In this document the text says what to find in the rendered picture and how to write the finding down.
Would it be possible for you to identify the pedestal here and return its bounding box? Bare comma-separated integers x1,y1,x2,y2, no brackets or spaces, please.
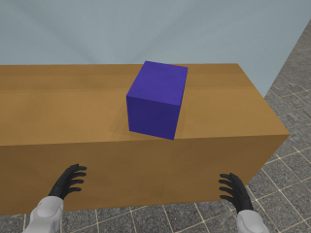
0,63,291,216

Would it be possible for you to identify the carton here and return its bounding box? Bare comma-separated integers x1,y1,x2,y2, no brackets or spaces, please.
125,60,189,141

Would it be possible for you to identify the robot right forearm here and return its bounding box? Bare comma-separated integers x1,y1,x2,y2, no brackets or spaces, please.
236,210,270,233

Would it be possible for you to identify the robot left forearm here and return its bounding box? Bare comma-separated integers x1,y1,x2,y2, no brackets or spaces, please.
22,196,64,233

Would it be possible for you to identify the robot right hand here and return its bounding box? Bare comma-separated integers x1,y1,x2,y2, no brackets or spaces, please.
219,173,254,214

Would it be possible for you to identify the robot left hand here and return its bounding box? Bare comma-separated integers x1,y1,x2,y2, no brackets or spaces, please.
48,164,87,200

